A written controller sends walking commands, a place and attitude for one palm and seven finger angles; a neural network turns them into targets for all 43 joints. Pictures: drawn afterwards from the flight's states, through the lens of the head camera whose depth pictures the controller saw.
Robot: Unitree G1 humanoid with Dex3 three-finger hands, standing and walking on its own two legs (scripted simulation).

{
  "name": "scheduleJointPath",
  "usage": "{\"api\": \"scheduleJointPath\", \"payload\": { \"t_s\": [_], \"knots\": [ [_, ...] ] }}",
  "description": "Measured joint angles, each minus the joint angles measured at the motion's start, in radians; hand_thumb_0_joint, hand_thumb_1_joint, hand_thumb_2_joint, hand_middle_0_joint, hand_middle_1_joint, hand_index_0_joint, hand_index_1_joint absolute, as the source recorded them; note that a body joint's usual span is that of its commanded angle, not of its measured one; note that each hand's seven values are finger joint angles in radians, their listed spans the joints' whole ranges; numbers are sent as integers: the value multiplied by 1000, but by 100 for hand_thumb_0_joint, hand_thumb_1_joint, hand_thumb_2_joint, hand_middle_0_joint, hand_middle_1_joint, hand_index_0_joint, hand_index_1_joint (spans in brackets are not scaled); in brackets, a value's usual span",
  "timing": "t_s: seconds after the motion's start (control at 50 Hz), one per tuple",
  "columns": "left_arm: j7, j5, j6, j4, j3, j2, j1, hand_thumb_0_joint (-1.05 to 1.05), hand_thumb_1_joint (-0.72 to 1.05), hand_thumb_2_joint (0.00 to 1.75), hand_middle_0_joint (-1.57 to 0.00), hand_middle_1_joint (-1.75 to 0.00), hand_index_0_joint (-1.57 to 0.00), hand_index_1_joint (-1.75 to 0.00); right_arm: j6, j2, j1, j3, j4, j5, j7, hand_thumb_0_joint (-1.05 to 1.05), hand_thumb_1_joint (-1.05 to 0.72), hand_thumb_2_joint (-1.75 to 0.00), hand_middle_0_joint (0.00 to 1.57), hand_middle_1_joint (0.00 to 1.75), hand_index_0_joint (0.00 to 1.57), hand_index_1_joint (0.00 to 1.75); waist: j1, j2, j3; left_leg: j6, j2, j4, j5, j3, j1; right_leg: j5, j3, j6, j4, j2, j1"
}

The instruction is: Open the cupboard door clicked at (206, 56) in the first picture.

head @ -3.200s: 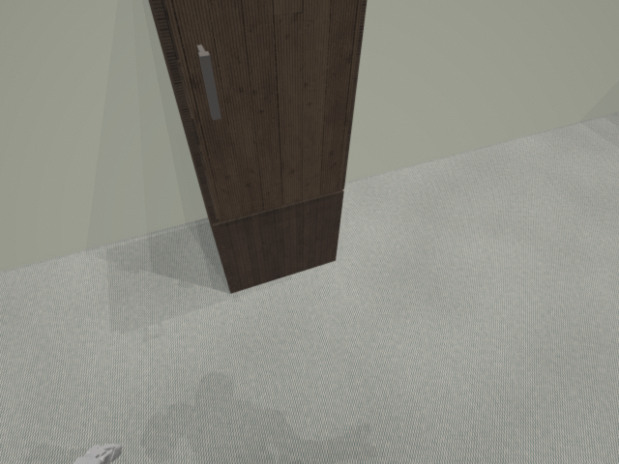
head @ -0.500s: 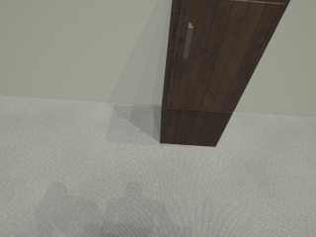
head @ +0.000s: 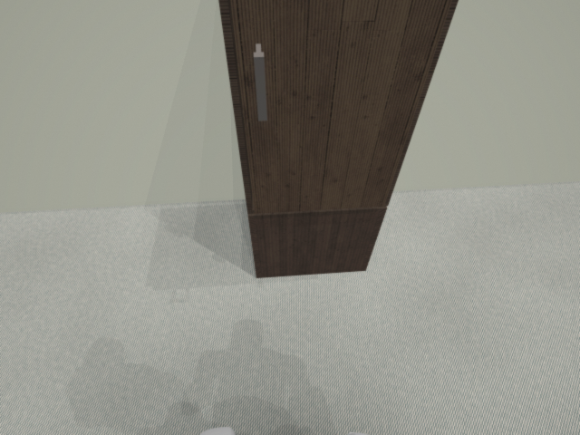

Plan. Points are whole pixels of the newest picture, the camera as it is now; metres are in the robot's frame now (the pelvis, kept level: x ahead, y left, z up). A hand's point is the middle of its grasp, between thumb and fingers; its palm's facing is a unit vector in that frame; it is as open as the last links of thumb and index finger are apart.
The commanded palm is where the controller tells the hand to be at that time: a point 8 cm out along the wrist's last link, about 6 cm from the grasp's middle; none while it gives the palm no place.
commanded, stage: take the last steps up to it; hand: left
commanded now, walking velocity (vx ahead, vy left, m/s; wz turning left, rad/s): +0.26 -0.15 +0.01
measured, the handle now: (260, 83) +0.72 +0.08 +0.10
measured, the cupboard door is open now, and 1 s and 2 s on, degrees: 0 0 0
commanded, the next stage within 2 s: come to a stop and stand still in 0.26 s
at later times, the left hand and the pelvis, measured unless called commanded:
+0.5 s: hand (209, 404) +0.19 +0.14 -0.16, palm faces +0.01 -0.99 -0.16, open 7.4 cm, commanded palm none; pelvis +0.17 -0.04 +0.02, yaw -1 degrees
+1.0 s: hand (206, 377) +0.23 +0.15 -0.15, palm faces +0.11 -0.96 -0.26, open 7.4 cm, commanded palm none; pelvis +0.16 -0.06 +0.01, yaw +2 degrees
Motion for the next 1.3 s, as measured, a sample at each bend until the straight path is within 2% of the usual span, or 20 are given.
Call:
{"api": "scheduleJointPath", "payload": {
  "t_s": [0.1,0.18,0.2,0.26,0.3,0.36,0.42,0.48,0.54,0.58,0.62,0.68,0.74,0.84,0.94,1.0,1.04,1.1,1.18,1.3],
  "knots": [
    [17,8,17,32,-11,-10,52,0,93,90,-20,-30,-20,-30,-11,-1,-102,-2,-100,-8,8,0,-91,-90,20,29,20,29,-4,-7,-54,-6,-9,-208,70,61,-92,4,-14,-8,-109,37,95],
    [7,7,30,45,-15,-5,91,0,92,90,-20,-30,-20,-30,-35,20,-141,10,-149,-8,13,0,-91,-90,20,29,20,29,7,-27,-75,-7,-28,-458,132,99,-25,-52,-19,-5,-91,57,138],
    [3,4,34,43,-16,-7,105,0,92,90,-20,-30,-20,-30,-46,21,-140,14,-158,-9,12,0,-91,-90,20,29,20,29,10,-25,-81,-1,-33,-534,142,100,11,-83,-19,-2,-55,62,135],
    [-13,7,59,43,-11,-2,122,1,92,90,-20,-30,-20,-30,-67,43,-130,27,-154,-17,0,0,-91,-90,20,30,20,30,12,-62,-84,50,-49,-514,132,118,33,-195,49,-6,227,49,39],
    [-22,14,66,42,-5,-2,119,1,91,90,-20,-30,-20,-30,-68,50,-107,27,-141,-13,-18,-1,-92,-90,20,30,20,30,16,-76,-79,50,-62,-563,131,126,77,-148,89,4,410,34,-42],
    [-24,16,63,36,3,2,113,1,92,90,-20,-30,-20,-30,-71,50,-66,33,-106,-8,-28,-1,-93,-90,20,30,20,30,29,-82,-65,34,-71,-680,166,133,157,-58,121,32,513,0,-132],
    [-19,10,64,33,3,5,108,1,92,90,-20,-30,-20,-30,-68,53,-27,36,-75,-6,-29,-1,-93,-90,20,30,20,30,30,-69,-48,17,-62,-768,188,130,220,-24,127,53,473,-30,-176],
    [-6,2,72,30,-1,4,89,1,91,90,-20,-30,-19,-30,-52,59,-5,38,-51,-5,-30,0,-92,-90,20,30,20,30,18,-52,-18,-8,-44,-800,187,118,254,-3,112,63,294,-43,-161],
    [3,-2,70,21,-8,-1,68,1,91,90,-20,-30,-19,-30,-29,65,-2,29,-33,-2,-25,0,-92,-90,20,30,20,30,5,-40,18,-37,-29,-771,154,112,266,19,90,57,95,-39,-107],
    [5,0,57,8,-9,1,65,1,91,90,-20,-30,-19,-30,-13,66,5,19,-29,3,-19,0,-91,-90,20,30,20,30,6,-40,30,-59,-25,-708,107,111,258,157,71,53,-32,-40,-53],
    [12,3,41,2,-8,-9,49,1,91,90,-20,-30,-20,-30,5,52,-3,6,-32,11,-13,0,-91,-90,20,30,20,30,5,-23,42,-50,-26,-538,11,72,187,91,57,38,-10,-44,-49],
    [24,0,37,-14,-9,-33,8,1,92,90,-20,-30,-20,-30,33,14,-57,-13,-47,18,-17,0,-91,-90,20,30,20,30,9,11,67,-37,-92,-208,-107,-24,47,9,46,21,30,-53,-55],
    [37,-1,45,-35,-13,-45,-19,1,92,90,-20,-30,-20,-30,56,-23,-122,-25,-73,11,-12,0,-91,-90,20,30,20,30,20,23,66,-46,-136,-8,-52,-43,-56,36,44,24,1,-62,-45],
    [49,4,50,-60,-16,-41,-33,0,91,90,-20,-30,-20,-30,76,-65,-217,-33,-137,-6,9,0,-91,-90,20,30,20,29,37,18,30,-62,-153,33,64,-60,-127,81,41,25,-51,-76,-44],
    [39,17,63,-79,-10,-8,-13,0,90,90,-21,-30,-20,-30,60,-72,-254,-24,-183,-5,24,0,-91,-90,19,29,20,29,61,-15,-14,-53,-126,-189,56,-43,-45,116,45,39,-81,-93,-45],
    [30,21,76,-83,-5,20,13,0,90,90,-21,-30,-20,-30,35,-62,-240,-10,-198,4,27,0,-91,-90,19,29,20,29,75,-42,-44,-33,-117,-422,43,-17,63,137,51,52,-95,-95,-53],
    [26,14,85,-78,-4,33,38,0,90,90,-21,-30,-20,-30,11,-59,-212,3,-206,6,25,0,-91,-90,20,29,20,29,73,-38,-73,-18,-110,-622,63,-18,153,106,51,65,-65,-81,-78],
    [22,1,107,-43,4,58,62,1,90,90,-20,-30,-20,-30,3,-14,-169,25,-182,-5,10,0,-91,-90,20,29,20,30,56,-74,-81,5,-126,-641,110,-18,157,-76,122,71,61,-48,-108],
    [6,2,98,-6,4,62,111,1,90,90,-20,-30,-20,-30,2,32,-97,53,-124,-4,-5,0,-91,-90,20,30,20,30,51,-78,-95,18,-127,-762,192,-26,207,-75,162,71,228,11,-102],
    [1,-6,96,55,-12,34,154,1,91,90,-20,-30,-19,-30,-13,64,-40,53,-59,0,-29,0,-92,-90,20,30,20,30,31,-79,-68,28,-139,-846,233,-7,244,-127,139,76,154,22,6]
  ]
}}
